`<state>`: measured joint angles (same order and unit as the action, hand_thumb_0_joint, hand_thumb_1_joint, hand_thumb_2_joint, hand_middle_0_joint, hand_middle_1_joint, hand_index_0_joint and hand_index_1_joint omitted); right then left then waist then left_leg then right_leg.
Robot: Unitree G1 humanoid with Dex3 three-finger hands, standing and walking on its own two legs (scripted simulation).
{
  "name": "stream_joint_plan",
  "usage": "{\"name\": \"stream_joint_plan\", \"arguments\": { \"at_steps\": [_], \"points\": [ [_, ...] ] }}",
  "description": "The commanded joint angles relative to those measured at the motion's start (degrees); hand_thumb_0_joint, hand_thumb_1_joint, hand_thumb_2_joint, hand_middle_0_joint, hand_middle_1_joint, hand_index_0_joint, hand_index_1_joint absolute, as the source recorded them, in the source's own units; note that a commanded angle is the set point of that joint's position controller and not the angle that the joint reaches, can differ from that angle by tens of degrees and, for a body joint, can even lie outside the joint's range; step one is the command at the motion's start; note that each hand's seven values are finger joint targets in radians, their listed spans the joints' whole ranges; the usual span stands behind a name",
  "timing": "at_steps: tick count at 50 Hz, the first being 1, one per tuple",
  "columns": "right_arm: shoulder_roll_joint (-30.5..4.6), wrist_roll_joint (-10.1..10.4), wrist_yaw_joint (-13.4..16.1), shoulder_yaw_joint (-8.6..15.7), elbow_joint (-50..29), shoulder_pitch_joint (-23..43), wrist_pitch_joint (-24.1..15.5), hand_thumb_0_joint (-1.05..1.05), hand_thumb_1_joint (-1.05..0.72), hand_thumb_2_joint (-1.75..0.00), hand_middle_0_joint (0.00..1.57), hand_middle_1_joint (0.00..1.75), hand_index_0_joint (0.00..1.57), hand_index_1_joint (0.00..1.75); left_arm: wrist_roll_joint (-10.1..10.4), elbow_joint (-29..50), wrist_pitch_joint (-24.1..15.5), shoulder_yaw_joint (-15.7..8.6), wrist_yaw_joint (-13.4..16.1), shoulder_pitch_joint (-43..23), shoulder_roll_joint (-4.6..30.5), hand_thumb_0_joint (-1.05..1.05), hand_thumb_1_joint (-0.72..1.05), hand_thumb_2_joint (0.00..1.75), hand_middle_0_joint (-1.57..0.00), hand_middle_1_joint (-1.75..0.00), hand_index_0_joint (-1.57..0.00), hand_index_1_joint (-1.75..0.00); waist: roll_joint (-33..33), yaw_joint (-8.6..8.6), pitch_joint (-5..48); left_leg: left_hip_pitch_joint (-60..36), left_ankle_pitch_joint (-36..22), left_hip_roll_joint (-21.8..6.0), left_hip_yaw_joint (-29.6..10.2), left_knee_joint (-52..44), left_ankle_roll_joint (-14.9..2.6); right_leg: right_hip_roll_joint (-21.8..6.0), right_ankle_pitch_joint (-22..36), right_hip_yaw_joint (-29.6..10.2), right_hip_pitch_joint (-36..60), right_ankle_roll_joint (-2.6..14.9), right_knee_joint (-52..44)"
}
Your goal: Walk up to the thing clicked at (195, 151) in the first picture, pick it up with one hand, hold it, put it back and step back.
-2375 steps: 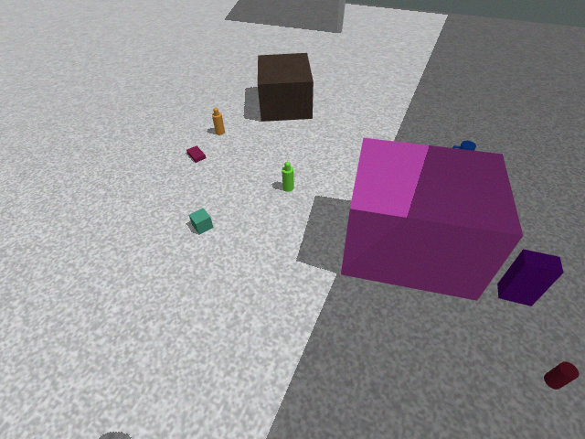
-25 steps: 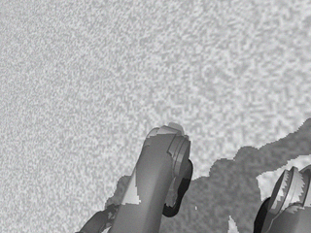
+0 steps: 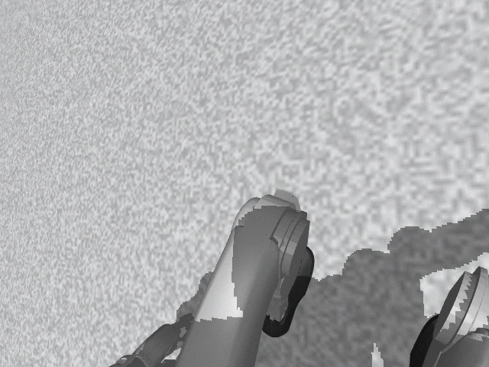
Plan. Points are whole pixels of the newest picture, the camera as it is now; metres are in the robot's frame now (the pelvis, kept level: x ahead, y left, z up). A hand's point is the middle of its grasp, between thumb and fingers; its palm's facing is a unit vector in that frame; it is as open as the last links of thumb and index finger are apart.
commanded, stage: rest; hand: right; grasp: from above
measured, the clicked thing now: out of the picture +0.45 -0.34 -0.29
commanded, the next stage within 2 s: open in 0.08 s
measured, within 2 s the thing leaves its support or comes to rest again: neither
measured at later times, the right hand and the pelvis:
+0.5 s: hand out of the picture +0.45 -0.33 -0.25, palm faces -0.43 +0.21 -0.88, open 10.5 cm; pelvis +0.00 +0.00 +0.00, yaw +1 degrees
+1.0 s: hand out of the picture +0.45 -0.33 -0.25, palm faces -0.43 +0.20 -0.88, open 14.1 cm; pelvis +0.00 +0.00 +0.01, yaw +1 degrees
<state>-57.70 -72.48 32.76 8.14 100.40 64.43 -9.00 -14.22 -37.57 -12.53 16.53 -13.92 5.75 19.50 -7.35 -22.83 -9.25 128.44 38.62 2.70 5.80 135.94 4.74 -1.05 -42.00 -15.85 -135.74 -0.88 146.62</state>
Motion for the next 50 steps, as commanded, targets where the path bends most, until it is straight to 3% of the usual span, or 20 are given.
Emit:
{"name": "stream_joint_plan", "arguments": {
  "at_steps": [1,2,5,9,11,12,17,23,24,27,31,32,33,35,38,39,40,42,47,50],
  "points": [
    [-12.7,0.7,3.2,-1.0,-6.4,16.7,-0.2,0.0,-0.67,-0.51,1.07,0.4,1.08,0.4,0.0,-0.9,-0.3,-5.3,0.2,11.0,19.1,0.0,0.9,0.9,-0.2,-0.3,-0.2,-0.3,31.3,-3.16,38.1,-19.6,-16.8,2.2,10.0,-10.2,-5.49,-1.9,15.3,6.9,30.7,0.89,-15.5],
    [-13.6,0.6,3.4,-1.0,-7.5,16.0,-0.3,0.0,-0.67,-0.53,1.07,0.42,1.08,0.42,0.2,-0.6,-0.2,-5.3,0.4,11.1,19.3,0.0,0.9,0.9,-0.2,-0.3,-0.2,-0.3,31.7,-2.22,39.1,-20.9,-17.3,2.5,9.7,-10.7,-5.51,-1.8,15.9,7.2,31.0,0.95,-15.6],
    [-13.1,0.5,3.4,-1.6,-6.0,16.5,-0.1,0.0,-0.67,-0.48,1.05,0.41,1.07,0.39,0.2,-1.7,-0.6,-5.0,0.2,11.5,19.2,0.0,0.9,0.9,-0.2,-0.3,-0.2,-0.3,32.6,-2.9,37.6,-19.7,-18.0,2.3,9.9,-9.8,-5.5,-1.9,17.0,7.0,31.6,0.6,-15.4],
    [-15.7,0.3,3.6,0.5,-4.3,16.4,-0.2,0.0,-0.67,-0.45,1.05,0.39,1.07,0.38,0.1,-1.2,-0.7,-4.9,0.1,11.1,20.2,0.0,0.9,0.9,-0.2,-0.3,-0.2,-0.3,32.1,-3.33,34.7,-19.1,-16.3,2.1,10.0,-9.7,-5.47,-2.0,15.0,6.6,29.4,0.67,-15.7],
    [-13.9,0.5,3.2,-1.0,-4.6,16.4,-0.2,0.0,-0.51,-0.51,0.89,0.47,0.91,0.45,-0.1,-0.3,-0.9,-4.6,0.1,10.2,19.8,0.0,0.89,0.9,-0.2,-0.3,-0.2,-0.3,31.9,-3.52,35.2,-19.7,-15.5,2.4,9.7,-10.7,-5.39,-2.0,13.8,6.9,29.6,0.9,-15.4],
    [-15.8,0.5,3.4,0.3,-4.3,16.1,-0.2,0.0,-0.43,-0.5,0.81,0.47,0.83,0.46,-0.2,-0.7,-0.9,-4.7,0.2,10.8,20.3,0.0,0.89,0.9,-0.2,-0.3,-0.2,-0.3,31.1,-3.54,35.9,-20.3,-15.9,2.3,9.8,-10.7,-5.26,-2.0,13.9,6.8,29.5,1.01,-15.1],
    [-16.4,0.1,3.2,0.5,-4.5,15.5,-0.5,0.0,-0.05,-0.51,0.58,0.5,0.58,0.5,-0.2,-0.6,-1.0,-4.6,0.2,11.0,20.3,0.0,0.89,0.9,-0.2,-0.3,-0.2,-0.3,30.9,-3.56,35.0,-19.8,-15.8,2.2,10.1,-10.2,-5.21,-2.0,13.9,6.6,29.7,0.9,-15.2],
    [-16.3,0.5,3.4,0.3,-4.1,15.3,-0.7,0.0,0.15,-0.67,0.43,0.63,0.42,0.64,-0.2,-0.5,-0.6,-4.7,0.4,11.3,20.6,0.0,0.89,0.9,-0.2,-0.3,-0.2,-0.3,30.7,-3.71,35.5,-20.7,-15.7,2.4,10.1,-11.0,-5.19,-2.1,13.6,6.5,29.2,0.83,-15.7],
    [-14.3,0.4,2.9,-1.4,-3.6,15.6,-0.6,0.0,0.17,-0.68,0.41,0.66,0.4,0.66,0.0,-0.4,-0.9,-4.6,0.3,10.8,20.3,0.0,0.89,0.9,-0.2,-0.3,-0.2,-0.3,31.6,-4.03,34.0,-19.2,-15.2,2.1,10.0,-10.3,-5.29,-1.9,13.1,6.6,29.4,0.7,-15.5],
    [-14.4,1.3,2.6,-2.0,-4.9,15.6,-0.6,0.0,0.26,-0.75,0.35,0.7,0.33,0.72,0.1,-0.2,-0.8,-4.4,0.6,10.7,20.3,0.0,0.89,0.9,-0.2,-0.3,-0.2,-0.3,31.6,-3.62,35.9,-20.3,-16.3,2.4,10.2,-10.6,-5.36,-2.2,14.6,6.1,30.5,0.57,-15.9],
    [-16.0,1.3,2.2,-0.6,-3.9,14.4,-0.7,0.0,0.34,-0.82,0.27,0.77,0.25,0.79,-0.2,-0.5,-0.4,-3.8,0.4,11.9,19.9,0.0,0.89,0.9,-0.2,-0.3,-0.2,-0.3,31.0,-3.56,34.8,-20.7,-16.3,2.2,10.3,-10.8,-5.21,-2.1,14.6,6.2,29.6,0.66,-16.0],
    [-14.4,1.7,1.8,-2.5,-4.1,15.3,-0.9,0.0,0.36,-0.83,0.26,0.79,0.24,0.81,0.0,-0.1,-0.3,-4.2,0.7,10.8,20.3,0.0,0.89,0.9,-0.2,-0.3,-0.2,-0.3,30.5,-4.11,33.5,-20.2,-15.0,2.3,10.0,-11.3,-5.26,-2.1,12.7,6.4,28.6,0.78,-15.8],
    [-15.6,1.4,1.9,-1.4,-4.2,14.7,-0.9,0.0,0.39,-0.86,0.24,0.81,0.21,0.83,-0.2,-0.2,-0.2,-4.2,0.7,11.5,20.5,0.0,0.89,0.9,-0.2,-0.3,-0.2,-0.3,31.6,-3.96,34.6,-21.1,-16.0,2.3,10.1,-11.5,-5.3,-2.1,14.0,6.4,29.8,0.68,-16.3],
    [-14.6,1.8,1.8,-3.0,-7.0,17.1,-1.4,0.0,0.43,-0.89,0.2,0.85,0.17,0.87,-0.1,0.0,-0.2,-3.7,0.8,10.8,19.9,0.0,0.89,0.9,-0.2,-0.3,-0.2,-0.3,32.8,-3.65,35.3,-20.6,-16.2,2.3,10.3,-10.9,-5.59,-2.2,14.4,6.1,30.7,0.46,-16.6],
    [-16.0,1.4,2.0,-1.2,-3.2,12.8,-1.0,0.0,0.48,-0.93,0.15,0.88,0.13,0.91,-0.1,-0.3,0.0,-3.6,0.7,12.4,20.1,0.0,0.89,0.9,-0.2,-0.3,-0.2,-0.3,30.1,-3.65,35.0,-22.7,-17.3,2.5,10.1,-11.7,-5.06,-2.0,15.2,6.6,29.2,0.86,-15.8],
    [-15.1,1.6,1.8,-2.3,-5.4,14.6,-1.3,0.0,0.49,-0.94,0.15,0.89,0.12,0.92,-0.1,0.2,0.1,-3.9,0.7,11.8,20.1,0.0,0.89,0.9,-0.2,-0.3,-0.2,-0.3,30.4,-3.91,34.9,-21.9,-16.5,2.5,10.0,-11.6,-5.18,-2.0,14.4,6.7,29.3,0.89,-15.9],
    [-16.0,1.5,2.2,-1.6,-6.7,15.2,-1.3,0.0,0.51,-0.96,0.13,0.91,0.1,0.94,0.0,-0.1,0.0,-3.9,0.9,11.7,20.2,0.0,0.89,0.9,-0.2,-0.3,-0.2,-0.3,32.4,-3.16,36.0,-21.8,-17.1,2.3,10.2,-11.6,-5.39,-2.1,15.6,6.3,31.4,0.51,-16.7],
    [-15.2,1.3,2.0,-2.4,-5.5,15.0,-1.0,0.0,0.56,-1.0,0.1,0.93,0.06,0.97,0.0,0.0,-0.2,-3.8,0.7,11.5,20.2,0.0,0.89,0.9,-0.2,-0.3,-0.2,-0.3,32.4,-3.99,35.0,-20.9,-17.1,2.4,10.3,-11.2,-5.38,-2.2,15.4,6.3,31.4,0.52,-16.3],
    [-16.2,1.2,2.6,-1.7,-5.3,15.1,-1.0,0.0,0.59,-1.04,0.07,0.95,0.03,0.99,0.2,0.2,0.0,-3.8,0.9,11.3,20.2,0.0,0.89,0.9,-0.2,-0.3,-0.2,-0.3,31.7,-3.64,35.0,-21.2,-16.4,2.4,10.2,-11.4,-5.46,-2.1,14.7,6.2,30.1,0.54,-16.6],
    [-14.6,1.5,2.6,-2.9,-5.8,15.3,-1.0,0.0,0.6,-1.05,0.07,0.94,0.02,0.99,-0.1,0.4,0.0,-3.8,1.0,11.0,20.1,0.0,0.89,0.9,-0.2,-0.3,-0.2,-0.3,32.1,-3.86,35.1,-21.2,-16.3,2.4,10.2,-11.6,-5.47,-2.2,14.3,6.3,30.6,0.47,-16.7]
  ]
}}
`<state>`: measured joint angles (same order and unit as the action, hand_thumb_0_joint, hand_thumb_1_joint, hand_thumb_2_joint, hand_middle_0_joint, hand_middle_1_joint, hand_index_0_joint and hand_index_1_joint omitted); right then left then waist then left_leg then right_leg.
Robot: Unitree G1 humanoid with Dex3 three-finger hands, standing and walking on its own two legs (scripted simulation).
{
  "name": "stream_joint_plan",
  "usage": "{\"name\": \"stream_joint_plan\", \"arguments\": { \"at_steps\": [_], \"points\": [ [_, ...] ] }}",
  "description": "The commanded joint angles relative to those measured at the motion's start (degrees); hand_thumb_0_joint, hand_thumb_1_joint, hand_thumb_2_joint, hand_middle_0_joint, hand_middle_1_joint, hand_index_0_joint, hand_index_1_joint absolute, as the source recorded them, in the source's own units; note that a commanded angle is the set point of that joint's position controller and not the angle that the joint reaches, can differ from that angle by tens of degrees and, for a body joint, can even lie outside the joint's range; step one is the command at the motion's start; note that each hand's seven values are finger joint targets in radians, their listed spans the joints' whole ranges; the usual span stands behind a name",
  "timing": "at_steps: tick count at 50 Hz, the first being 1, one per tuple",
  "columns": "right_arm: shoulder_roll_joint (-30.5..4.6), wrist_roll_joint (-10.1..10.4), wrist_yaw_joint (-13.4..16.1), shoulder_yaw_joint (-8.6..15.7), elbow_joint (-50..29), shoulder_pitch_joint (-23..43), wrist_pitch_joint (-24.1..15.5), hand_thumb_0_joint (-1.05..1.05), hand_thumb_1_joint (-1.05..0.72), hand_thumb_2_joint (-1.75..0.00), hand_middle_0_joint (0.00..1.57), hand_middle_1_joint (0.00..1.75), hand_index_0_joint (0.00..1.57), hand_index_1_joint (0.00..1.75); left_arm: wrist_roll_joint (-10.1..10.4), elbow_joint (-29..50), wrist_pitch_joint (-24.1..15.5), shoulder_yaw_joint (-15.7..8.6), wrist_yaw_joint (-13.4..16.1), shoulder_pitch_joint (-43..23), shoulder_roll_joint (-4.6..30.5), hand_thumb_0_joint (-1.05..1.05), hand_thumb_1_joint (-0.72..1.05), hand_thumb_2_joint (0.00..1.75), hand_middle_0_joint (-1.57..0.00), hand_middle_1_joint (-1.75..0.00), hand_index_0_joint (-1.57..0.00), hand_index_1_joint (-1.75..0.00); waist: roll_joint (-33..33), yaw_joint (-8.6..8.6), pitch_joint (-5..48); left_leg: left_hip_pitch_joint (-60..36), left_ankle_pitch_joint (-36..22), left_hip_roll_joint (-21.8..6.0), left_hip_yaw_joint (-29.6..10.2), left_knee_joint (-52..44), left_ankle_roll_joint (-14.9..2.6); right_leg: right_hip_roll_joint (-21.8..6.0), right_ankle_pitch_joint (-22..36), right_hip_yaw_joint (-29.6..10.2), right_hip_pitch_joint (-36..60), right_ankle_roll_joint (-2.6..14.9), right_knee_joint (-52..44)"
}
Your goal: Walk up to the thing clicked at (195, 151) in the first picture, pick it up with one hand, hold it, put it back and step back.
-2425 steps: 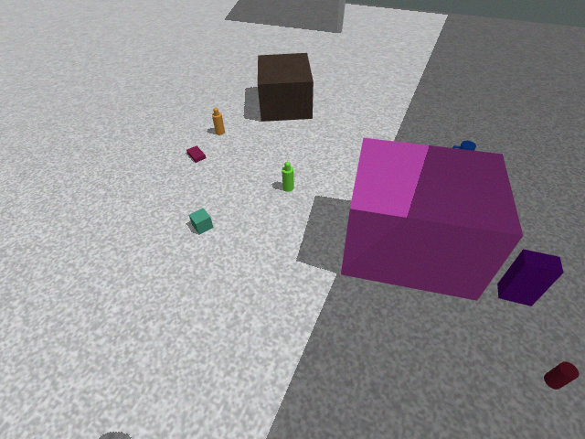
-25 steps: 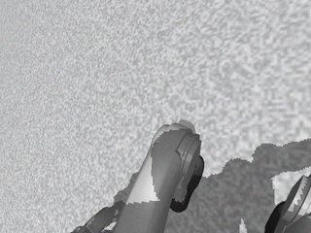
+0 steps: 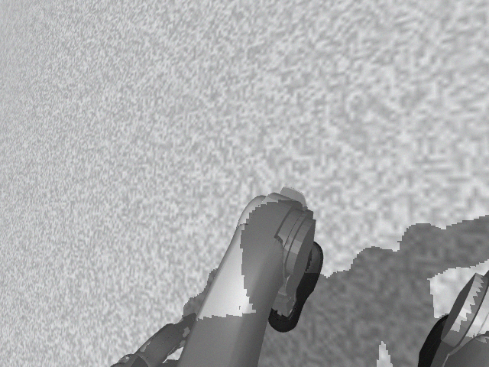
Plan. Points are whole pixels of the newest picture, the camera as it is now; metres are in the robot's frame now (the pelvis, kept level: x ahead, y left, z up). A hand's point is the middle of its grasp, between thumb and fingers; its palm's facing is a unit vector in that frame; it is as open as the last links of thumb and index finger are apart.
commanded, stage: open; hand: right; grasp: from above
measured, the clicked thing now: out of the picture +0.45 -0.35 -0.29
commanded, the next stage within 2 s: withdraw in 0.14 s
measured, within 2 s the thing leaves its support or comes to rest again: neither
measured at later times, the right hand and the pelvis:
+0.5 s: hand out of the picture +0.47 -0.35 -0.23, palm faces -0.38 +0.16 -0.91, open 14.2 cm; pelvis +0.00 +0.00 +0.00, yaw +0 degrees
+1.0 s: hand out of the picture +0.44 -0.36 -0.09, palm faces -0.50 +0.14 -0.85, open 13.8 cm; pelvis -0.01 +0.01 +0.04, yaw -7 degrees
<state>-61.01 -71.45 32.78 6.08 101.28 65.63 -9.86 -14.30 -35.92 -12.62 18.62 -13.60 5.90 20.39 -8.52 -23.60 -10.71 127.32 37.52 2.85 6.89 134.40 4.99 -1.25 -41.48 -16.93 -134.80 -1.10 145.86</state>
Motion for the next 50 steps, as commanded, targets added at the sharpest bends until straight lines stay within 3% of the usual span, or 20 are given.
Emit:
{"name": "stream_joint_plan", "arguments": {
  "at_steps": [1,4,7,12,13,18,22,24,26,28,31,33,35,39,40,42,45,46,48,50],
  "points": [
    [-11.4,0.4,2.4,-0.5,-5.8,13.8,0.1,0.0,0.6,-1.05,0.06,0.95,0.02,1.0,-0.1,-1.6,0.1,-5.9,0.7,11.4,19.3,0.0,0.89,0.9,-0.2,-0.3,-0.2,-0.3,32.7,-3.47,36.2,-20.3,-15.5,2.2,9.2,-10.1,-5.64,-2.0,13.9,7.4,29.5,0.72,-15.9],
    [-12.3,0.6,2.4,-0.2,-6.3,13.7,0.2,0.0,0.59,-1.04,0.06,0.95,0.02,0.99,-0.1,-1.3,0.3,-6.0,0.8,11.2,19.4,0.0,0.88,0.9,-0.2,-0.3,-0.2,-0.3,32.5,-2.91,36.0,-20.5,-14.3,2.2,9.0,-10.8,-5.64,-1.9,12.8,7.5,28.8,0.82,-16.5],
    [-11.6,0.9,2.1,-0.7,-9.3,15.4,0.1,0.0,0.59,-1.04,0.06,0.95,0.02,1.0,0.1,-1.1,0.1,-5.9,0.8,11.1,19.1,0.0,0.88,0.9,-0.2,-0.3,-0.2,-0.3,34.2,-2.75,37.9,-20.5,-16.3,2.2,9.1,-10.2,-5.68,-2.1,15.4,7.2,31.2,0.56,-16.1],
    [-12.4,0.7,1.8,0.6,-6.3,13.1,0.3,0.0,0.58,-1.03,0.06,0.95,0.02,0.99,0.3,-1.6,0.7,-5.9,0.7,12.0,19.1,0.0,0.88,0.9,-0.2,-0.3,-0.2,-0.3,33.0,-2.89,36.6,-19.6,-15.9,1.9,9.3,-9.8,-5.58,-2.0,15.1,6.9,29.5,0.6,-16.2],
    [-11.3,0.7,1.7,0.0,-5.8,12.4,0.4,0.0,0.53,-0.99,0.06,1.02,0.07,1.01,-0.1,-1.6,0.8,-5.9,0.8,12.0,19.1,0.0,0.9,0.9,-0.2,-0.3,-0.2,-0.3,33.3,-3.24,36.7,-20.6,-16.8,2.1,9.2,-10.1,-5.56,-2.0,16.1,7.1,30.1,0.59,-16.0],
    [-13.7,0.1,0.9,1.0,-11.9,14.1,-0.1,0.0,0.54,-0.99,0.07,1.01,0.08,1.01,0.4,-1.0,1.0,-6.7,0.8,11.2,19.1,0.0,0.91,0.9,-0.2,-0.3,-0.2,-0.3,36.8,-1.65,40.2,-20.0,-16.6,1.8,9.0,-9.2,-5.92,-2.0,16.5,7.3,32.9,0.19,-16.3],
    [-13.9,0.0,-1.5,1.9,-24.4,12.7,-0.3,0.0,0.57,-1.01,0.07,1.02,0.07,1.02,1.1,-0.8,2.0,-8.5,0.8,10.7,17.7,0.0,0.91,0.9,-0.2,-0.3,-0.2,-0.3,42.6,2.37,48.8,-21.3,-18.5,1.5,8.2,-9.2,-6.51,-1.5,20.1,8.5,37.2,-0.21,-17.2],
    [-11.6,0.6,-3.3,2.3,-26.5,7.7,0.5,0.0,0.56,-1.01,0.06,1.01,0.06,1.02,1.8,-0.9,2.7,-10.3,0.3,10.9,17.0,0.0,0.91,0.9,-0.2,-0.3,-0.2,-0.3,43.5,4.32,50.0,-19.4,-19.0,1.3,7.8,-8.8,-6.78,-1.4,22.2,9.0,38.2,-0.39,-17.8],
    [-9.5,0.9,-5.5,2.7,-30.7,7.4,1.3,0.0,0.55,-1.01,0.06,1.01,0.06,1.02,2.7,-1.0,3.9,-12.4,-0.2,12.7,16.7,0.0,0.9,0.9,-0.2,-0.3,-0.2,-0.3,42.9,4.84,51.0,-19.3,-19.3,1.0,7.0,-9.5,-7.02,-0.9,22.5,9.9,37.2,-0.36,-18.2],
    [-7.9,2.0,-7.5,3.1,-35.0,7.1,2.4,0.0,0.55,-1.02,0.07,1.01,0.06,1.02,4.1,-0.5,5.4,-14.1,-0.3,12.6,15.7,0.0,0.9,0.9,-0.2,-0.3,-0.2,-0.3,42.2,7.09,54.7,-18.7,-18.6,0.8,5.9,-10.4,-6.88,-0.6,21.3,10.7,36.8,0.17,-19.3],
    [0.3,3.3,-11.7,-1.4,-33.4,8.6,4.5,0.0,0.53,-1.02,0.07,1.02,0.06,1.03,5.9,-1.1,7.5,-15.4,-0.3,13.9,14.0,0.0,0.9,0.9,-0.2,-0.3,-0.2,-0.3,36.1,5.11,49.3,-16.0,-14.8,0.7,5.2,-12.5,-6.91,-0.2,15.4,10.7,32.4,1.01,-21.8],
    [0.2,3.9,-14.5,-1.6,-34.4,10.2,5.0,0.0,0.53,-1.02,0.08,1.02,0.07,1.03,6.5,-1.2,8.8,-16.6,0.4,15.6,14.4,0.0,0.9,0.9,-0.2,-0.3,-0.2,-0.3,32.0,4.86,48.9,-17.4,-13.8,0.4,4.5,-14.5,-6.72,0.2,13.6,10.9,30.8,1.55,-22.6],
    [3.6,4.6,-18.4,-3.9,-33.4,10.5,5.3,0.0,0.52,-1.02,0.08,1.03,0.07,1.03,7.2,-1.1,10.2,-17.2,1.3,15.6,14.3,0.0,0.9,0.9,-0.2,-0.3,-0.2,-0.3,29.4,4.49,46.0,-15.9,-11.0,-0.1,4.2,-15.7,-7.19,0.5,10.9,10.4,30.4,1.51,-24.5],
    [3.4,5.3,-24.0,-5.0,-36.1,13.5,3.9,0.0,0.51,-1.02,0.08,1.03,0.08,1.03,8.1,-0.1,12.6,-17.9,4.1,15.9,13.2,0.0,0.9,0.9,-0.2,-0.3,-0.2,-0.3,24.7,4.34,46.0,-18.8,-8.1,-0.5,2.8,-18.6,-7.2,1.0,8.8,11.4,29.8,1.94,-25.4],
    [2.5,5.4,-24.8,-4.8,-35.0,13.2,3.5,0.0,0.51,-1.02,0.08,1.03,0.07,1.03,8.2,0.0,13.0,-17.6,4.9,15.4,13.1,0.0,0.9,0.9,-0.2,-0.3,-0.2,-0.3,23.6,5.01,45.3,-19.0,-7.8,-0.7,2.4,-19.2,-7.25,1.3,8.8,11.8,28.2,2.06,-25.3],
    [3.5,6.1,-26.0,-5.4,-32.7,11.8,2.4,0.0,0.51,-1.02,0.08,1.03,0.08,1.03,8.1,0.7,13.6,-17.2,6.2,14.8,12.3,0.0,0.9,0.9,-0.2,-0.3,-0.2,-0.3,20.0,4.29,42.5,-19.2,-5.8,-0.7,2.0,-20.4,-7.15,1.4,7.4,12.2,26.3,2.43,-25.0],
    [0.5,5.1,-26.4,-4.6,-31.5,12.3,0.3,0.0,0.48,-0.99,0.1,1.0,0.1,1.01,7.9,0.7,14.4,-16.1,7.8,14.4,11.8,0.0,0.9,0.9,-0.2,-0.3,-0.2,-0.3,19.9,5.41,43.8,-20.4,-7.2,-0.9,1.4,-20.2,-7.0,1.3,9.2,12.8,26.0,2.66,-24.2],
    [-0.4,5.0,-26.0,-4.3,-30.6,12.1,-0.4,0.0,0.47,-0.99,0.12,0.99,0.11,1.0,7.8,0.9,14.6,-15.5,8.1,14.4,11.5,0.0,0.9,0.9,-0.2,-0.3,-0.2,-0.3,20.7,5.61,43.5,-20.5,-7.4,-1.0,1.5,-19.8,-6.92,1.3,9.5,12.9,25.9,2.55,-24.6],
    [1.5,4.6,-25.2,-5.3,-28.9,11.7,-2.0,0.0,0.44,-0.96,0.14,0.97,0.14,0.97,7.5,0.8,14.8,-14.6,8.5,14.1,11.0,0.0,0.9,0.9,-0.2,-0.3,-0.2,-0.3,21.2,4.82,42.5,-20.0,-7.6,-0.9,1.8,-19.2,-6.7,1.0,9.3,12.8,26.2,2.56,-24.5],
    [-0.3,3.5,-23.6,-4.6,-27.2,12.3,-3.7,0.0,0.44,-0.95,0.14,0.96,0.14,0.96,7.1,0.7,15.0,-13.9,8.8,13.9,11.3,0.0,0.9,0.9,-0.2,-0.3,-0.2,-0.3,21.8,5.47,43.7,-19.6,-7.6,-0.7,1.9,-18.5,-6.75,1.1,9.2,12.7,26.0,2.61,-24.0]
  ]
}}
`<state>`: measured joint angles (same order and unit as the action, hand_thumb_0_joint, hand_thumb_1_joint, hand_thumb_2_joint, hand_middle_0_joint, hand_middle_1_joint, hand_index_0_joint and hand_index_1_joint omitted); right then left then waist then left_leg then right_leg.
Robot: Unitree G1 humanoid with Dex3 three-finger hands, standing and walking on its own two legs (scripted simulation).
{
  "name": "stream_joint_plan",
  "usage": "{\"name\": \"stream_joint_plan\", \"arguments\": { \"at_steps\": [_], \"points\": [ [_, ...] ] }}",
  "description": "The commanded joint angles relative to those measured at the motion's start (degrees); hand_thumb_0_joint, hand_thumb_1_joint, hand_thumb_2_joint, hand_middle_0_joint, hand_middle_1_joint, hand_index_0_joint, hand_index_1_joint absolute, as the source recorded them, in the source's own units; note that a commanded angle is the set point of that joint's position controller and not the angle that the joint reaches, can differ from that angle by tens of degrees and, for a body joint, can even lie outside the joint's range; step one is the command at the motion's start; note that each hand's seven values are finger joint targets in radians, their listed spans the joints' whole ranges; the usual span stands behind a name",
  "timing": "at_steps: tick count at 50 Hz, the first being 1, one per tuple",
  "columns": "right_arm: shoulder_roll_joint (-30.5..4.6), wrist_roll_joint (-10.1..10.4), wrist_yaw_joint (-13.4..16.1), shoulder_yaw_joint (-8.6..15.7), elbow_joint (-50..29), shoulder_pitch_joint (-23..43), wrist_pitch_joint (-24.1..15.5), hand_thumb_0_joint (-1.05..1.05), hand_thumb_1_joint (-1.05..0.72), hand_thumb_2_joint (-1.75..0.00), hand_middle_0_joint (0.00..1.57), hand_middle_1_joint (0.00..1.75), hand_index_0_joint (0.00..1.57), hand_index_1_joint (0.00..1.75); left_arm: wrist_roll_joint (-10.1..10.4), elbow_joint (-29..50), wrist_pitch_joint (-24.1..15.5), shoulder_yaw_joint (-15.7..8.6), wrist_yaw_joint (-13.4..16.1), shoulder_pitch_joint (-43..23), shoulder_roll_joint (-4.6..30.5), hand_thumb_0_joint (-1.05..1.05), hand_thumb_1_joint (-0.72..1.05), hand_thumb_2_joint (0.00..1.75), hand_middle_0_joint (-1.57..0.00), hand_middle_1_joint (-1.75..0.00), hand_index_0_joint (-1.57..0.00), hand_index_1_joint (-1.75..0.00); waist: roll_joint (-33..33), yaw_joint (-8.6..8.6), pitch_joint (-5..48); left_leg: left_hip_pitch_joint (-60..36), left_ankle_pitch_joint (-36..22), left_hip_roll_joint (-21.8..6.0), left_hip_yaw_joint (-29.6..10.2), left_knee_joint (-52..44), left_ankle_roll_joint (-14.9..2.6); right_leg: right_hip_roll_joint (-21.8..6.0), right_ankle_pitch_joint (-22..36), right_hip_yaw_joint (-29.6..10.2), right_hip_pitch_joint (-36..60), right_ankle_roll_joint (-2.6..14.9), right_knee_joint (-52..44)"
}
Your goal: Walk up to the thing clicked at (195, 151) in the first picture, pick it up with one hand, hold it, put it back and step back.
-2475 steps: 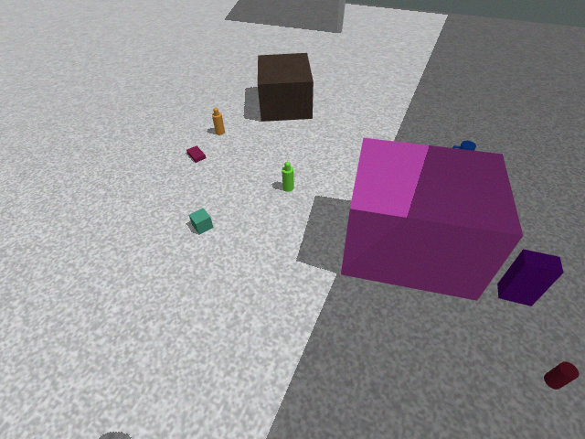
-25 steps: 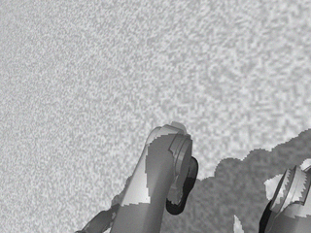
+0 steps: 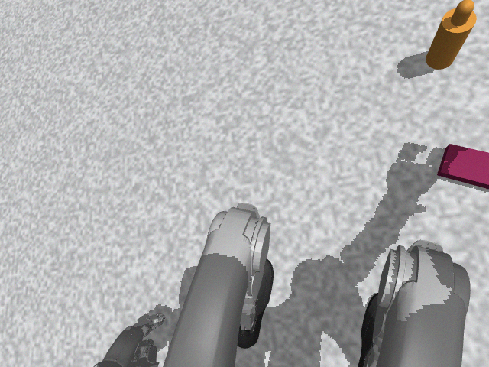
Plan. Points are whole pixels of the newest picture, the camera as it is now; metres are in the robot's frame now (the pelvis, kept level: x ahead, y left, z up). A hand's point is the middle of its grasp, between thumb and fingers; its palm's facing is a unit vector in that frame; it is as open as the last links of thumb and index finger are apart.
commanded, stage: withdraw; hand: right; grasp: from above
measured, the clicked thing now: (473, 167) +0.50 -0.30 -0.34
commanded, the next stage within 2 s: home in 0.10 s
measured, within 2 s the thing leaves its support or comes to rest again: neither
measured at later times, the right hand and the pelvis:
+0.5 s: hand out of the picture +0.49 -0.31 -0.14, palm faces -0.34 +0.22 -0.91, open 11.9 cm; pelvis +0.01 +0.00 +0.00, yaw +0 degrees
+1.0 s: hand out of the picture +0.31 -0.25 +0.08, palm faces -0.08 +0.86 -0.51, open 7.4 cm; pelvis +0.02 +0.00 +0.18, yaw -6 degrees
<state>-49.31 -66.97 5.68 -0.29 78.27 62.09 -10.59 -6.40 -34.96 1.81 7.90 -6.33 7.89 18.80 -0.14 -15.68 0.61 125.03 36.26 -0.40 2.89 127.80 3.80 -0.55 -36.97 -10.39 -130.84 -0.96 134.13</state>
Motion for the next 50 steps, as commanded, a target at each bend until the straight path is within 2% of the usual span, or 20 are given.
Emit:
{"name": "stream_joint_plan", "arguments": {
  "at_steps": [1,6,10,12,15,18,20,23,26,28,30,32,34,38,41,43,44,46,48,50],
  "points": [
    [-13.3,-1.3,4.6,2.5,-4.3,15.6,-3.7,0.0,0.45,-0.96,0.14,0.97,0.14,0.97,-1.0,-0.2,0.5,-2.9,1.6,11.7,13.1,0.0,0.9,0.9,-0.2,-0.3,-0.2,-0.3,14.5,-2.08,33.0,-17.6,-6.3,2.6,6.0,-11.3,-5.68,0.3,5.0,6.2,22.4,2.31,-12.0],
    [-17.3,-4.5,11.5,5.6,-6.5,20.6,-6.0,0.0,0.44,-0.94,0.14,0.96,0.15,0.95,-2.4,-0.3,0.2,-2.6,1.3,12.0,13.9,0.0,0.9,0.9,-0.2,-0.3,-0.2,-0.3,21.1,-2.08,38.5,-15.5,-8.7,2.7,7.2,-7.9,-5.8,0.1,7.2,5.9,27.7,1.45,-11.0],
    [-19.6,-6.7,16.4,8.3,-7.3,22.1,-4.8,0.0,0.44,-0.92,0.14,0.94,0.15,0.93,-3.1,-0.5,-1.0,-3.2,0.9,13.6,14.4,0.0,0.9,0.9,-0.2,-0.3,-0.2,-0.3,26.1,-2.26,40.5,-13.5,-10.0,2.5,7.7,-6.4,-5.91,0.2,8.1,6.1,30.5,1.15,-10.2],
    [-21.1,-6.6,17.7,10.1,-9.7,21.5,-3.3,0.0,0.33,-0.92,0.22,0.78,0.2,0.77,-3.0,-0.3,-1.7,-3.9,0.7,13.5,14.5,0.0,0.89,0.89,-0.2,-0.3,-0.2,-0.3,28.4,-0.82,43.4,-13.3,-9.5,2.4,7.4,-6.2,-6.1,0.2,7.8,6.5,31.3,1.11,-10.4],
    [-16.9,-3.9,17.0,9.2,-12.1,17.7,0.0,0.0,0.21,-0.9,0.22,0.67,0.2,0.7,-2.2,-0.3,-2.6,-5.2,0.1,14.2,13.5,0.0,0.89,0.9,-0.2,-0.3,-0.2,-0.3,28.8,0.06,47.5,-15.3,-10.7,2.1,6.8,-7.1,-5.94,0.2,8.6,7.2,33.5,1.24,-11.6],
    [-16.3,0.5,14.1,10.4,-15.4,12.2,3.4,0.0,0.03,-0.89,0.21,0.6,0.2,0.62,-0.9,-0.8,-2.8,-7.5,-0.3,15.5,13.5,0.0,0.89,0.9,-0.2,-0.3,-0.2,-0.3,27.2,2.65,49.8,-17.1,-10.6,2.0,6.4,-8.7,-5.95,0.5,8.5,7.5,33.9,1.48,-14.4],
    [-12.6,4.5,11.1,9.7,-17.5,7.6,5.5,0.0,-0.11,-0.88,0.21,0.54,0.19,0.55,0.2,-1.0,-2.1,-8.9,-0.5,15.6,13.0,0.0,0.89,0.9,-0.2,-0.3,-0.2,-0.3,25.7,3.84,50.4,-18.0,-9.9,2.0,5.9,-10.0,-6.06,0.5,8.2,7.3,35.2,1.47,-16.7],
    [-8.9,11.4,5.9,9.6,-28.1,2.0,7.6,0.0,-0.35,-0.88,0.2,0.46,0.19,0.46,2.6,-0.1,-0.9,-11.3,-0.4,16.3,12.2,0.0,0.9,0.9,-0.2,-0.3,-0.2,-0.3,24.0,6.12,53.5,-21.4,-10.6,1.6,4.9,-13.0,-6.06,0.8,9.5,7.4,38.4,1.65,-20.5],
    [-3.1,18.6,0.5,8.2,-33.8,-7.1,9.9,0.0,-0.59,-0.86,0.2,0.36,0.19,0.36,4.1,0.5,0.1,-11.6,0.2,14.6,11.3,0.0,0.9,0.9,-0.2,-0.3,-0.2,-0.3,17.5,5.73,47.7,-22.9,-11.2,1.8,4.5,-16.7,-5.78,0.4,9.8,6.5,37.6,2.19,-22.9],
    [-1.7,23.8,-2.0,9.5,-40.9,-11.3,10.9,0.0,-0.75,-0.85,0.19,0.29,0.19,0.29,4.9,1.5,0.4,-11.9,0.9,13.0,10.8,0.0,0.9,0.9,-0.2,-0.3,-0.2,-0.3,14.0,6.59,47.0,-25.4,-11.6,1.4,3.8,-19.1,-5.83,0.6,10.1,6.4,36.9,2.51,-24.0],
    [2.8,28.0,-4.3,6.8,-45.5,-17.1,11.7,0.0,-0.9,-0.9,0.2,0.3,0.2,0.3,5.5,3.0,0.3,-12.2,1.3,10.9,9.2,0.0,0.9,0.9,-0.2,-0.3,-0.2,-0.3,12.3,6.87,46.3,-28.3,-11.7,1.5,3.4,-21.4,-5.33,0.2,9.4,6.2,38.2,2.77,-26.8],
    [3.6,31.9,-4.9,8.1,-50.8,-20.4,12.2,0.0,-0.9,-0.9,0.2,0.3,0.2,0.3,6.2,3.7,0.0,-12.5,2.0,9.7,8.7,0.0,0.9,0.9,-0.2,-0.3,-0.2,-0.3,11.0,7.67,43.5,-29.4,-9.6,1.2,3.1,-24.3,-5.37,-0.1,6.8,5.5,39.8,2.66,-30.2],
    [5.4,35.4,-5.2,7.7,-55.5,-22.8,12.8,0.0,-0.9,-0.9,0.2,0.3,0.2,0.3,6.5,5.0,-0.4,-12.7,2.6,8.4,8.1,0.0,0.9,0.9,-0.2,-0.3,-0.2,-0.3,10.4,8.12,42.8,-31.3,-7.6,1.1,2.6,-27.5,-5.38,-0.3,4.7,5.7,42.4,2.67,-32.8],
    [7.9,40.9,-4.1,8.4,-61.5,-29.4,14.6,0.0,-0.9,-0.9,0.2,0.3,0.2,0.3,7.2,6.5,-1.8,-12.8,4.0,5.4,7.2,0.0,0.9,0.9,-0.2,-0.3,-0.2,-0.3,11.1,9.9,42.4,-35.9,-6.8,0.8,1.9,-31.9,-5.3,-0.8,3.8,5.4,49.1,2.19,-38.4],
    [11.8,44.9,-3.7,6.9,-66.5,-33.3,16.5,0.0,-0.9,-0.9,0.2,0.3,0.2,0.3,7.7,7.4,-3.1,-12.8,5.2,3.6,6.6,0.0,0.9,0.9,-0.2,-0.3,-0.2,-0.3,11.6,9.76,41.6,-39.2,-7.3,0.5,1.5,-35.7,-5.23,-0.9,4.8,5.3,54.2,1.8,-42.5],
    [12.5,47.6,-3.1,8.1,-67.3,-37.4,18.2,0.0,-0.9,-0.9,0.2,0.3,0.2,0.3,8.0,7.6,-4.0,-12.7,6.2,2.6,6.6,0.0,0.9,0.9,-0.2,-0.3,-0.2,-0.3,10.8,10.46,40.6,-41.5,-6.8,0.3,1.2,-37.9,-5.12,-0.9,4.3,4.7,56.8,1.6,-45.5],
    [14.2,48.9,-2.9,7.1,-68.5,-40.1,19.0,0.0,-0.9,-0.9,0.2,0.3,0.2,0.3,8.1,8.0,-4.5,-12.5,6.5,1.8,6.2,0.0,0.9,0.9,-0.2,-0.3,-0.2,-0.3,10.8,10.42,39.5,-43.0,-6.0,0.3,1.0,-39.5,-5.09,-0.8,3.2,4.7,57.4,1.6,-46.9],
    [15.6,52.3,-2.4,7.5,-69.7,-43.6,20.7,0.0,-0.9,-0.9,0.2,0.3,0.2,0.3,8.3,8.5,-5.2,-12.1,7.4,0.4,5.6,0.0,0.9,0.9,-0.2,-0.3,-0.2,-0.3,8.6,10.51,36.9,-46.2,-4.2,0.3,0.3,-43.3,-4.88,-0.8,1.0,4.6,58.9,1.84,-49.6],
    [17.6,55.2,-2.1,6.6,-72.9,-45.5,22.1,0.0,-0.9,-0.9,0.2,0.3,0.2,0.3,8.5,9.3,-6.0,-11.7,8.1,-0.2,4.9,0.0,0.9,0.9,-0.2,-0.3,-0.2,-0.3,8.1,9.76,35.6,-49.6,-2.9,0.4,-0.3,-47.1,-4.71,-0.5,-0.5,5.0,60.6,2.03,-52.3],
    [17.7,58.0,-1.7,7.7,-74.8,-49.4,23.7,0.0,-0.9,-0.9,0.2,0.3,0.2,0.3,8.7,9.9,-6.8,-11.3,8.9,-1.0,4.4,0.0,0.9,0.9,-0.2,-0.3,-0.2,-0.3,8.8,10.9,34.5,-52.5,-3.1,0.4,-0.7,-49.5,-4.77,-0.6,0.2,5.4,63.7,1.81,-54.9]
  ]
}}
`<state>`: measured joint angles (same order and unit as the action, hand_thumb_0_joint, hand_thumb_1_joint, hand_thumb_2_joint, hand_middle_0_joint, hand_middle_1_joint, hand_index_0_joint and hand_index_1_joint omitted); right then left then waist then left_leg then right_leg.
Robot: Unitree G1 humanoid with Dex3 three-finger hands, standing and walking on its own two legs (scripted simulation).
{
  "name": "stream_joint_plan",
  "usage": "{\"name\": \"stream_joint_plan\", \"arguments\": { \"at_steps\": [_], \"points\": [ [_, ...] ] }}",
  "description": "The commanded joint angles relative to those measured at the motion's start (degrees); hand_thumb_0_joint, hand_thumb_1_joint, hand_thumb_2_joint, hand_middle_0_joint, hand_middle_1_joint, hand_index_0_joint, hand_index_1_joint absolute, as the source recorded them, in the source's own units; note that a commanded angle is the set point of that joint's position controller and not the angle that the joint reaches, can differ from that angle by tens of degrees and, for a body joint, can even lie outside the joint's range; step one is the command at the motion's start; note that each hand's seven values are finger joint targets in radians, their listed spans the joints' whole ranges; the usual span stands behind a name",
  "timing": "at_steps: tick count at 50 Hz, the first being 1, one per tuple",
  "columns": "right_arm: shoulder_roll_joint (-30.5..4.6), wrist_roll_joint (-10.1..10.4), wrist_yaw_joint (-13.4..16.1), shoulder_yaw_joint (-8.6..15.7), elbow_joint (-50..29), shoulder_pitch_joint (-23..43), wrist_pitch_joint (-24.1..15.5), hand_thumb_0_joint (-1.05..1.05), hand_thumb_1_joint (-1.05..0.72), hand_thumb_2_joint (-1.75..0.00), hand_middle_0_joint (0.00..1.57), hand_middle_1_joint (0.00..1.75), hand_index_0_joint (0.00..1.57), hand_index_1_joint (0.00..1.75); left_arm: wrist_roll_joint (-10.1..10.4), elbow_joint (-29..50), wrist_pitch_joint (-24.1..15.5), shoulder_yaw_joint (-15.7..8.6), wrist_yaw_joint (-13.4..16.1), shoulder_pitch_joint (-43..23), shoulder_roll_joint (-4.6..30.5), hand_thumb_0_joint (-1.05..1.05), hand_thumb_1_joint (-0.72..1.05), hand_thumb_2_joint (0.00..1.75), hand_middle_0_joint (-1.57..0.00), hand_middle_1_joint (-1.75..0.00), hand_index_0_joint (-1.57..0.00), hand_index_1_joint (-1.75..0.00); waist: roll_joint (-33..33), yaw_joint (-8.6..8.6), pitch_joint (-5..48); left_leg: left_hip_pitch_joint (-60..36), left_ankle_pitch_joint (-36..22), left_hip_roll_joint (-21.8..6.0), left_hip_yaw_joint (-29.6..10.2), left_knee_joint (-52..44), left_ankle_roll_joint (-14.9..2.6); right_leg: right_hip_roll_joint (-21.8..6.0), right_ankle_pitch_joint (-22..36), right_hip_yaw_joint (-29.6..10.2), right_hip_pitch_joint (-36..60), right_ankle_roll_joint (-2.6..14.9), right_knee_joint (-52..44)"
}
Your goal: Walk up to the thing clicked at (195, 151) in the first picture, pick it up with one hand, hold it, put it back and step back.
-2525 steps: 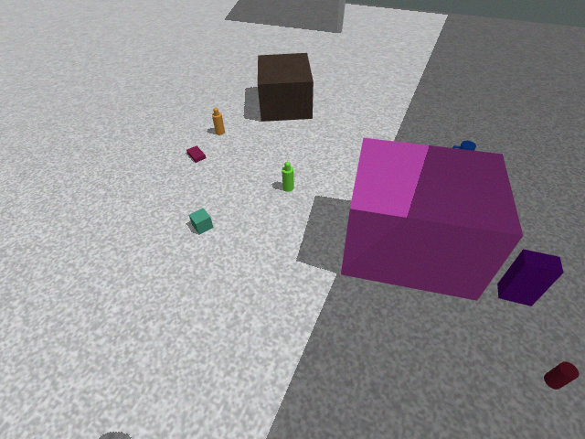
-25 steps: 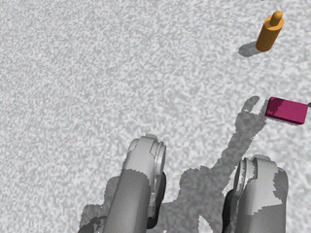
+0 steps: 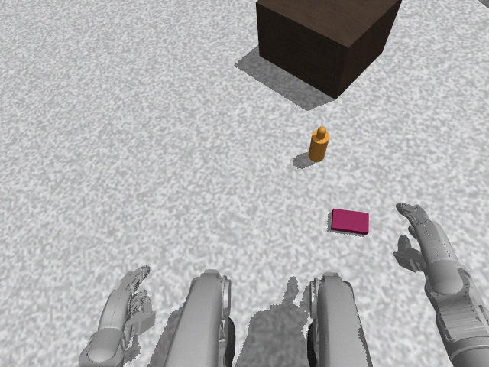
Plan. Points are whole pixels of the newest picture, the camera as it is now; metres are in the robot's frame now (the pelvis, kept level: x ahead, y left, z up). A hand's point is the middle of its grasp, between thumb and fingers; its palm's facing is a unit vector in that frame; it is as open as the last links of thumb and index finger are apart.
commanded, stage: home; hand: right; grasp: from above
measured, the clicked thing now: (349, 221) +0.51 -0.25 -0.52
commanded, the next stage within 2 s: none
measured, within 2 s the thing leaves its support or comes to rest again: neither
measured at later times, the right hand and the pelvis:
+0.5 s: hand (453, 284) +0.24 -0.19 +0.10, palm faces +0.10 +0.97 -0.20, open 7.4 cm; pelvis +0.06 +0.00 +0.16, yaw -2 degrees
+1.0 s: hand (473, 306) +0.22 -0.19 +0.13, palm faces +0.11 +0.98 -0.19, open 7.4 cm; pelvis +0.07 +0.00 +0.18, yaw -4 degrees
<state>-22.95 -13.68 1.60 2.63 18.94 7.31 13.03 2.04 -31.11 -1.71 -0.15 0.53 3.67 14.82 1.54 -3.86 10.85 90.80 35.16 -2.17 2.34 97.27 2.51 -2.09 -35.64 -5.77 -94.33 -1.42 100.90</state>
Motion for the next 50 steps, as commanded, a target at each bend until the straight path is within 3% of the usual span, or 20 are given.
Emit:
{"name": "stream_joint_plan", "arguments": {
  "at_steps": [1,3,4,9,10,11,12,18,27,34,38,42,50],
  "points": [
    [-8.2,6.3,2.6,5.1,-16.2,2.7,0.9,0.0,-0.9,-0.9,0.2,0.3,0.2,0.3,0.3,6.1,-3.6,-3.1,2.4,3.0,8.0,0.0,0.9,0.9,-0.2,-0.3,-0.2,-0.3,6.3,-1.19,24.1,-20.5,-3.3,2.1,-0.3,-20.5,-3.35,1.0,0.4,0.9,28.6,2.29,-22.6],
    [-5.3,8.2,2.7,3.6,-18.4,0.2,2.3,0.0,-0.9,-0.9,0.2,0.3,0.2,0.3,0.4,6.6,-4.3,-2.5,3.3,3.3,7.2,0.0,0.9,0.9,-0.2,-0.3,-0.2,-0.3,5.5,-2.07,23.2,-24.0,-5.4,2.1,-0.3,-23.3,-3.23,1.0,2.7,1.1,31.4,2.29,-25.0],
    [-5.6,9.4,3.1,4.8,-19.0,-1.8,3.1,0.0,-0.9,-0.9,0.2,0.3,0.2,0.3,0.5,6.8,-4.6,-2.2,3.8,3.7,6.9,0.0,0.9,0.9,-0.2,-0.3,-0.2,-0.3,5.2,-1.35,22.2,-26.0,-5.9,2.1,-0.5,-25.1,-3.23,1.1,3.4,1.4,32.6,2.27,-26.1],
    [-1.0,13.7,3.9,4.5,-22.3,-9.8,6.3,0.0,-0.9,-0.9,0.2,0.3,0.2,0.3,0.6,6.6,-6.7,-0.7,6.3,5.3,5.2,0.0,0.9,0.9,-0.2,-0.3,-0.2,-0.3,3.7,-1.48,18.4,-35.0,-9.3,2.3,-0.5,-32.5,-3.06,1.2,7.2,1.5,38.7,2.27,-32.7],
    [-0.8,14.5,3.9,5.3,-23.0,-11.4,6.8,0.0,-0.9,-0.9,0.2,0.3,0.2,0.3,0.6,6.8,-7.1,-0.5,6.9,5.9,5.2,0.0,0.9,0.9,-0.2,-0.3,-0.2,-0.3,3.7,-0.9,17.8,-36.3,-9.9,2.3,-0.4,-33.7,-3.05,1.1,7.9,1.4,40.8,2.17,-34.3],
    [0.0,14.9,3.9,4.8,-23.8,-12.4,7.1,0.0,-0.9,-0.9,0.2,0.3,0.2,0.3,0.6,6.7,-7.6,-0.3,7.5,6.1,4.9,0.0,0.9,0.9,-0.2,-0.3,-0.2,-0.3,4.1,-1.29,17.0,-37.5,-11.0,2.4,-0.2,-34.7,-2.99,1.0,9.1,1.4,42.3,2.06,-35.6],
    [0.0,15.5,3.9,5.6,-24.2,-13.8,7.4,0.0,-0.9,-0.9,0.2,0.3,0.2,0.3,0.6,6.8,-8.0,-0.2,7.9,6.7,5.0,0.0,0.9,0.9,-0.2,-0.3,-0.2,-0.3,4.3,-0.68,16.3,-38.7,-11.7,2.4,-0.1,-35.8,-2.96,1.0,10.0,1.2,44.2,1.92,-37.1],
    [3.1,17.4,3.2,4.8,-29.9,-24.7,9.5,0.0,-0.9,-0.9,0.2,0.3,0.2,0.3,-0.1,8.2,-10.1,0.0,9.7,9.4,4.3,0.0,0.9,0.9,-0.2,-0.3,-0.2,-0.3,4.6,0.14,12.8,-47.5,-18.3,3.1,1.4,-42.2,-2.76,1.0,18.0,1.8,52.8,1.38,-44.3],
    [5.2,17.4,1.7,2.8,-37.2,-35.8,11.5,0.0,-0.9,-0.9,0.2,0.3,0.2,0.3,-0.9,9.8,-12.4,-0.2,10.9,9.7,3.7,0.0,0.9,0.9,-0.2,-0.3,-0.2,-0.3,1.7,0.95,4.8,-54.5,-20.1,3.6,2.9,-50.0,-2.43,1.5,20.9,3.0,57.8,1.7,-50.7],
    [5.1,16.7,0.1,2.1,-38.6,-34.7,11.6,0.0,-0.9,-0.9,0.2,0.3,0.2,0.3,-1.3,10.0,-14.1,-0.8,10.8,9.0,4.4,0.0,0.9,0.9,-0.2,-0.3,-0.2,-0.3,0.2,0.68,0.3,-54.3,-16.3,3.3,2.9,-52.4,-1.96,2.0,16.9,3.9,58.4,1.94,-52.6],
    [4.6,16.4,-0.3,2.7,-38.3,-33.7,11.0,0.0,-0.9,-0.9,0.2,0.3,0.2,0.3,-1.7,9.4,-15.0,-1.0,10.6,8.8,4.6,0.0,0.9,0.9,-0.2,-0.3,-0.2,-0.3,1.4,0.89,2.0,-55.0,-16.7,3.2,2.9,-51.9,-2.03,2.0,17.3,3.5,59.5,1.76,-52.8],
    [4.4,16.2,-0.2,2.8,-38.5,-34.3,10.6,0.0,-0.9,-0.9,0.2,0.3,0.2,0.3,-1.8,9.2,-15.2,-1.1,10.5,8.6,4.7,0.0,0.9,0.9,-0.2,-0.3,-0.2,-0.3,1.8,1.19,3.8,-56.7,-20.5,3.0,2.7,-51.1,-1.98,2.2,21.3,3.8,60.5,1.65,-51.9],
    [4.6,16.0,0.2,2.4,-37.8,-34.5,10.6,0.0,-0.9,-0.9,0.2,0.3,0.2,0.3,-1.9,8.9,-15.1,-0.8,10.6,7.8,4.4,0.0,0.9,0.9,-0.2,-0.3,-0.2,-0.3,0.7,1.61,1.9,-56.6,-18.6,3.0,2.7,-52.0,-1.82,2.2,19.0,3.9,59.5,1.79,-52.4]
  ]
}}
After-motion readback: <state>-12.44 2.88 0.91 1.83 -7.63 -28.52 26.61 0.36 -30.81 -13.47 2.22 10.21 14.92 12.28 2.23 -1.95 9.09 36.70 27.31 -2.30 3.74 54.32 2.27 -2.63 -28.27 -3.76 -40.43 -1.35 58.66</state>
